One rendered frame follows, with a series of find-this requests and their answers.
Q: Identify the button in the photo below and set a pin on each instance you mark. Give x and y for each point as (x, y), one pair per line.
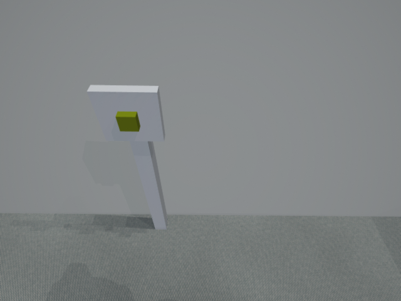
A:
(128, 121)

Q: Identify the panel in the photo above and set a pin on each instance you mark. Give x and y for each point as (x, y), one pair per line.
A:
(107, 100)

